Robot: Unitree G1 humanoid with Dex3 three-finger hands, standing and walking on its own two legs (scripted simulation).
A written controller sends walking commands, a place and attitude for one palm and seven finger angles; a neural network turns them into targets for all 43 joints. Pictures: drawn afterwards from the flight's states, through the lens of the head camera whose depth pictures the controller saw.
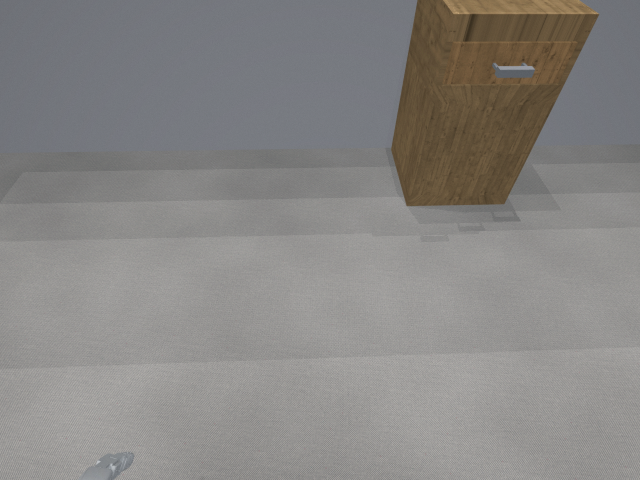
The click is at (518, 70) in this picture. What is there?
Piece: drawer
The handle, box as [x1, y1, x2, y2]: [492, 63, 534, 77]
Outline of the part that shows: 492,64 492,66 495,69 495,74 497,77 531,77 534,69 531,66 527,66 525,63 522,63 520,66 498,66 495,63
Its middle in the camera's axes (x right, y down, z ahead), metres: +0.64 -0.57 +1.30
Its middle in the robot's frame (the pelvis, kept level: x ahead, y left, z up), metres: +1.37 -0.59 -0.10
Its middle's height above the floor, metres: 0.66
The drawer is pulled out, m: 0.00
